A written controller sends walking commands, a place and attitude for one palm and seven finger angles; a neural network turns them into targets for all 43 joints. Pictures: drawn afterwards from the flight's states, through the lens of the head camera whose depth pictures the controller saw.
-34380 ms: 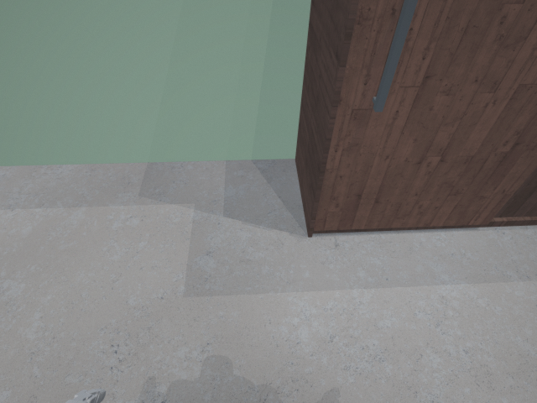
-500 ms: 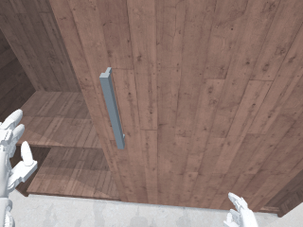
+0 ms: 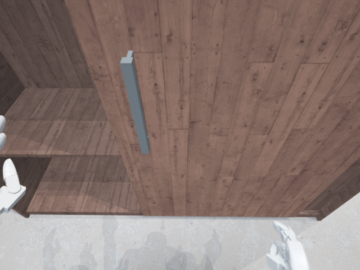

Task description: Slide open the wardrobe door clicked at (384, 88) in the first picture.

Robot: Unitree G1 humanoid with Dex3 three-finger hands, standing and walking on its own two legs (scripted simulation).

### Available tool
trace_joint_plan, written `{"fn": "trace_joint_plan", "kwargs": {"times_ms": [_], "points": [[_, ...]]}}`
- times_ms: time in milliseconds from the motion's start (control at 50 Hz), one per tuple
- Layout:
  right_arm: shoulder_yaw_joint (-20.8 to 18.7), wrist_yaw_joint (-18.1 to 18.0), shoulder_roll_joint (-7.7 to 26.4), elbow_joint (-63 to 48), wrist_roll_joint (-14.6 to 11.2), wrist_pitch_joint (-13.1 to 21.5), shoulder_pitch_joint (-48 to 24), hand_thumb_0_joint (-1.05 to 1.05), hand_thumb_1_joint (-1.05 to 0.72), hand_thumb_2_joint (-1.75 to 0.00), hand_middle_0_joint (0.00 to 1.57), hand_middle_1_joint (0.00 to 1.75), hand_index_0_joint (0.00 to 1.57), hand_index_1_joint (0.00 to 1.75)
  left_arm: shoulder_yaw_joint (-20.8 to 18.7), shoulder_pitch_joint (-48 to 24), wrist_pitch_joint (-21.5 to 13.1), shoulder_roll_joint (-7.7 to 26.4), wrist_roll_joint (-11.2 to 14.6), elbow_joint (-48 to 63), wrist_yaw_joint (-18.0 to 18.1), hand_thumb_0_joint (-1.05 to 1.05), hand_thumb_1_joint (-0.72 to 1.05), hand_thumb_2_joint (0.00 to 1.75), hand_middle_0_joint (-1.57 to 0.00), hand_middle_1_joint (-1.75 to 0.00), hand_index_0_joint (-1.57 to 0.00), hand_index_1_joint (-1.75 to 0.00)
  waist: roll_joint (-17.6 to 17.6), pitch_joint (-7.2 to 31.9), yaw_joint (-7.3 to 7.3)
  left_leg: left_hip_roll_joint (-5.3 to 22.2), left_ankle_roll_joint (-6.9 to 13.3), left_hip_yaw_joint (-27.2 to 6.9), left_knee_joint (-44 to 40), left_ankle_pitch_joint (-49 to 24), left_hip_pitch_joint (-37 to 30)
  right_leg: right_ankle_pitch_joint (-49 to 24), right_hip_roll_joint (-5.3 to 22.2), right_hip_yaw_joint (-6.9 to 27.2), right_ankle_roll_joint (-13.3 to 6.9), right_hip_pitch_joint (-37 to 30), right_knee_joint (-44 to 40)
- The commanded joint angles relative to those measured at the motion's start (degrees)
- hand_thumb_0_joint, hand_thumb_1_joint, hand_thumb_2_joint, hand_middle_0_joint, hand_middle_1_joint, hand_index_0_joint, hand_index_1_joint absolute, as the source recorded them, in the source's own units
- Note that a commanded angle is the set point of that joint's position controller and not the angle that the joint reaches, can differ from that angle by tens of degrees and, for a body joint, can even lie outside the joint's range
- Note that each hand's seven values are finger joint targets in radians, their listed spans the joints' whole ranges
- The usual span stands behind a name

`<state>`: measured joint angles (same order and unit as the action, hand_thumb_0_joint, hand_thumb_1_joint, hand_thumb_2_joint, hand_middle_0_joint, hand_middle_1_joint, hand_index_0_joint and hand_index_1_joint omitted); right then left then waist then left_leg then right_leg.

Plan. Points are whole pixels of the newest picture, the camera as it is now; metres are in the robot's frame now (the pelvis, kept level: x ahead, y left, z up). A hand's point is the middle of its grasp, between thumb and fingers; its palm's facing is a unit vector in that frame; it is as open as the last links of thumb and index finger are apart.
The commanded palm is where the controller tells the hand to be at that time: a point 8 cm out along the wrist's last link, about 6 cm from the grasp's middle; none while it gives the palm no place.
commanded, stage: step back with the hand held close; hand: left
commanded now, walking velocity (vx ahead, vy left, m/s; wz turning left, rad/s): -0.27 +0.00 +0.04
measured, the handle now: (139, 109) +0.47 +0.15 +0.10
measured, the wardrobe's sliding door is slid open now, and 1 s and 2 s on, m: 0.66 0.66 0.66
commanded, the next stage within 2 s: stop stepping back and stand still in 0.48 s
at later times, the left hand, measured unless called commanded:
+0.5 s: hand out of the picture +0.12 +0.26 +0.17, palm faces +0.50 -0.76 -0.42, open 7.4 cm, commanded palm +0.05 +0.30 +0.18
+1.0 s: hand out of the picture -0.01 +0.27 +0.18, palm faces +0.42 -0.81 -0.40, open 7.4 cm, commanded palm -0.06 +0.32 +0.18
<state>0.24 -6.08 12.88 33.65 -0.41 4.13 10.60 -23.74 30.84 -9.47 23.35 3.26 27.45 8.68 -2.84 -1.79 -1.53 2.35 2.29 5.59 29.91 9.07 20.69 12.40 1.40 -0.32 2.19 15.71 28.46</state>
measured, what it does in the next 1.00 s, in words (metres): walks backwards: left foot, then right foot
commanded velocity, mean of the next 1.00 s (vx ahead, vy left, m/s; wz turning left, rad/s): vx -0.07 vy -0.02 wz -0.01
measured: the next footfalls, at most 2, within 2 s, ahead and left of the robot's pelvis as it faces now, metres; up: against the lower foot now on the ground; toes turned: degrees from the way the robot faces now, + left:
left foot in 0.76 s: -0.01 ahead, +0.10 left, +0.00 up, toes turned +0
right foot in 0.98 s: -0.20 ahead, -0.07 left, +0.00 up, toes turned +1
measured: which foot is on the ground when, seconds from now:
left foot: down 0.00-0.64, up 0.66-0.74, down 0.76-0.96, up 0.98-1.00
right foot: down 0.00-0.76, up 0.78-0.96, down 0.98-1.00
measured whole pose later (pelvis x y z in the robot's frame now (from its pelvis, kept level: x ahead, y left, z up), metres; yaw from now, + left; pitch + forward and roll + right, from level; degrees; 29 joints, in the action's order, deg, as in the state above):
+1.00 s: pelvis -0.20 +0.02 -0.01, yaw +1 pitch +1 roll +0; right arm 2.1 -2.5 7.4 36.4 1.3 6.8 15.5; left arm -24.2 31.6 -8.0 25.5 2.9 36.0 8.4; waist 5.2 1.9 -0.1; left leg -0.8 -1.9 2.8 44.0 21.2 32.0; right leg 25.3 -3.6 -0.3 -7.2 10.5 29.3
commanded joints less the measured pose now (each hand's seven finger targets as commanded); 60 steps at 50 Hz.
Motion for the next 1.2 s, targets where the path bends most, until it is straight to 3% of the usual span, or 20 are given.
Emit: {"fn": "trace_joint_plan", "kwargs": {"times_ms": [0,360,540,580,620,660,700,740,760,820,900,920,940,960,980,1000,1060,1120,1140,1180], "points": [[-2.98,-0.76,8.31,-8.80,0.41,4.52,-5.47,0.00,-0.90,-0.90,0.20,0.30,0.20,0.30,-7.49,-2.95,-5.35,9.73,-1.02,11.99,2.05,0.00,0.90,0.90,-0.20,-0.30,-0.20,-0.30,-3.37,5.80,0.10,5.80,1.59,-10.69,-13.35,21.97,6.39,3.25,-1.93,1.55,-1.74,-6.25,-0.51],[-2.63,-1.25,6.93,-6.11,1.43,6.92,-4.30,0.00,-0.90,-0.90,0.20,0.30,0.20,0.30,-6.50,-6.35,-8.08,9.31,-1.50,10.87,3.27,0.00,0.90,0.90,-0.20,-0.30,-0.20,-0.30,1.30,4.54,0.88,2.82,-0.05,-9.16,-5.02,21.42,4.75,11.48,1.46,7.81,-4.02,4.11,-6.75],[-3.53,-0.97,6.89,-7.72,2.00,6.35,-5.52,0.00,-0.90,-0.90,0.20,0.30,0.20,0.30,-9.96,-3.83,-8.73,11.54,-1.61,16.37,2.64,0.00,0.90,0.90,-0.20,-0.30,-0.20,-0.30,-6.50,8.80,0.12,6.85,1.27,-13.85,-12.13,28.80,14.01,11.01,-3.72,2.14,-3.86,-6.31,7.44],[-4.07,-0.68,6.25,-7.26,2.03,6.34,-4.04,0.00,-0.90,-0.90,0.20,0.30,0.20,0.30,-11.31,-2.28,-8.73,12.78,-1.14,16.67,2.48,0.00,0.90,0.90,-0.20,-0.30,-0.20,-0.30,-3.36,9.94,0.41,3.40,-0.71,-8.94,-4.54,26.90,8.52,17.66,-1.19,4.14,-5.73,0.06,2.62],[-4.40,-0.56,5.88,-5.22,2.00,5.67,-0.66,0.00,-0.90,-0.90,0.20,0.30,0.20,0.30,-10.98,-2.81,-8.61,13.73,-0.92,16.50,2.88,0.00,0.90,0.90,-0.20,-0.30,-0.20,-0.30,9.83,8.94,1.88,-4.83,-4.72,-3.48,23.14,16.11,-10.78,32.19,10.26,16.85,-10.51,24.66,-14.37],[-3.35,0.06,4.53,-2.97,2.48,3.96,-0.42,0.00,-0.90,-0.90,0.20,0.30,0.20,0.30,-9.86,-7.24,-6.43,12.81,-1.22,15.09,3.25,0.00,0.90,0.90,-0.20,-0.30,-0.20,-0.30,17.32,6.67,2.75,-2.64,-3.65,-6.19,36.16,14.22,-14.82,32.38,15.31,17.17,-11.59,32.72,-17.56],[-1.95,-0.69,5.14,-3.19,2.04,4.66,-0.77,0.00,-0.90,-0.90,0.20,0.30,0.20,0.30,-7.01,-16.08,-4.82,11.16,-1.22,13.50,3.27,0.00,0.90,0.90,-0.20,-0.30,-0.20,-0.30,10.56,2.95,3.46,-0.09,-1.67,-7.93,14.31,20.51,-12.44,28.93,9.73,7.31,-5.98,26.27,-7.80],[-2.52,-1.25,9.71,-3.44,1.50,6.06,-2.07,0.00,-0.90,-0.90,0.20,0.30,0.20,0.30,-5.57,-22.37,-4.27,8.78,-1.91,10.11,2.85,0.00,0.90,0.90,-0.20,-0.30,-0.20,-0.30,-15.91,-3.00,3.44,9.74,3.26,-26.11,-19.23,45.20,13.54,17.43,-3.55,-2.29,-0.73,9.88,25.28],[-3.46,-0.99,7.89,-3.69,1.44,6.77,-2.18,0.00,-0.90,-0.90,0.20,0.30,0.20,0.30,-6.30,-23.00,-3.90,10.20,-2.85,6.21,2.36,0.00,0.90,0.90,-0.20,-0.30,-0.20,-0.30,-18.05,-2.10,1.99,13.33,4.69,-29.59,-26.08,47.60,23.34,13.83,-7.16,-1.24,0.05,2.90,43.15],[-3.59,2.49,6.67,-4.36,0.47,7.44,-6.36,0.00,-0.90,-0.90,0.20,0.30,0.20,0.30,-3.95,-15.37,-3.64,9.59,-2.88,9.62,0.32,0.00,0.90,0.90,-0.20,-0.30,-0.20,-0.30,-8.87,0.82,0.36,8.10,1.26,-22.14,-24.23,41.79,18.72,12.35,-7.25,-2.27,-0.98,1.20,44.04],[-2.08,2.85,5.13,-6.56,2.48,6.43,-7.49,0.00,-0.90,-0.90,0.20,0.30,0.20,0.30,-7.19,-0.90,-3.06,13.35,-0.38,21.96,1.82,0.00,0.90,0.90,-0.20,-0.30,-0.20,-0.30,-15.63,6.51,-0.36,5.98,-3.96,-14.13,-17.54,32.90,12.08,22.85,-7.82,-4.60,-7.12,-16.30,3.15],[-2.16,2.88,4.39,-6.24,2.75,5.26,-6.39,0.00,-0.90,-0.90,0.20,0.30,0.20,0.30,-7.47,-0.37,-2.74,13.16,-0.22,23.67,1.44,0.00,0.90,0.90,-0.20,-0.30,-0.20,-0.30,-6.79,7.12,-0.98,0.65,-6.27,-7.05,-2.22,27.30,14.10,22.53,-3.45,1.42,-10.21,-18.55,-9.17],[-3.01,2.86,3.85,-5.44,2.13,4.10,-4.92,0.00,-0.90,-0.90,0.20,0.30,0.20,0.30,-8.95,-3.15,-2.97,15.22,-0.49,24.52,1.15,0.00,0.90,0.90,-0.20,-0.30,-0.20,-0.30,13.94,4.12,-0.26,-4.07,-5.73,-0.26,27.72,18.29,14.26,21.39,13.07,23.20,-15.63,-6.67,-21.26],[-2.64,2.07,4.51,-4.75,1.10,3.74,-3.80,0.00,-0.90,-0.90,0.20,0.30,0.20,0.30,-11.26,-9.20,-3.31,17.20,0.58,27.34,1.45,0.00,0.90,0.90,-0.20,-0.30,-0.20,-0.30,13.58,1.76,1.85,-2.53,-5.42,-5.35,41.92,12.97,18.94,17.29,18.15,27.08,-18.94,1.82,-22.02],[-1.45,2.23,3.48,-3.35,2.39,4.11,-4.08,0.00,-0.90,-0.90,0.20,0.30,0.20,0.30,-13.78,-10.35,-4.14,18.36,0.65,19.06,1.98,0.00,0.90,0.90,-0.20,-0.30,-0.20,-0.30,9.05,2.49,3.66,2.92,-5.41,-7.83,43.78,10.09,13.48,14.32,18.38,24.92,-18.09,9.10,-18.49],[-2.41,1.80,2.51,-1.51,1.55,3.56,-2.95,0.00,-0.90,-0.90,0.20,0.30,0.20,0.30,-8.83,-11.09,-3.19,11.53,0.42,12.91,1.53,0.00,0.90,0.90,-0.20,-0.30,-0.20,-0.30,10.75,6.85,3.17,-0.26,-4.71,-5.40,39.24,10.10,18.19,24.39,13.28,19.98,-15.17,-0.22,-17.91],[-3.20,0.06,5.08,-1.46,0.35,4.70,-2.69,0.00,-0.90,-0.90,0.20,0.30,0.20,0.30,-6.81,-7.99,-2.16,10.08,0.07,2.98,2.32,0.00,0.90,0.90,-0.20,-0.30,-0.20,-0.30,3.63,1.54,2.08,1.54,-2.82,-3.47,22.79,12.13,10.85,20.35,13.08,19.37,-13.53,0.57,-14.73],[-2.38,-0.73,5.24,-2.38,0.80,6.55,-2.35,0.00,-0.90,-0.90,0.20,0.30,0.20,0.30,-4.40,-9.16,-2.84,8.78,-0.55,5.36,2.41,0.00,0.90,0.90,-0.20,-0.30,-0.20,-0.30,8.63,3.73,2.00,-0.91,-1.09,1.39,2.42,13.76,-7.05,17.22,8.87,11.19,-10.50,2.60,-7.50],[-2.52,-0.80,6.05,-2.99,0.95,7.26,-1.99,0.00,-0.90,-0.90,0.20,0.30,0.20,0.30,-3.24,-10.58,-3.18,7.95,-0.30,7.70,2.15,0.00,0.90,0.90,-0.20,-0.30,-0.20,-0.30,6.05,4.30,2.66,0.76,0.31,-1.40,-3.33,14.97,-13.03,17.05,5.82,7.95,-8.59,5.67,-0.50],[-2.81,-0.68,8.63,-5.76,0.51,7.34,-3.52,0.00,-0.90,-0.90,0.20,0.30,0.20,0.30,-3.37,-12.63,-4.34,8.59,0.13,13.78,1.90,0.00,0.90,0.90,-0.20,-0.30,-0.20,-0.30,-10.69,2.98,2.80,18.33,7.37,-28.64,-15.41,16.29,-19.91,17.56,-3.66,-2.38,-2.36,19.80,20.77]]}}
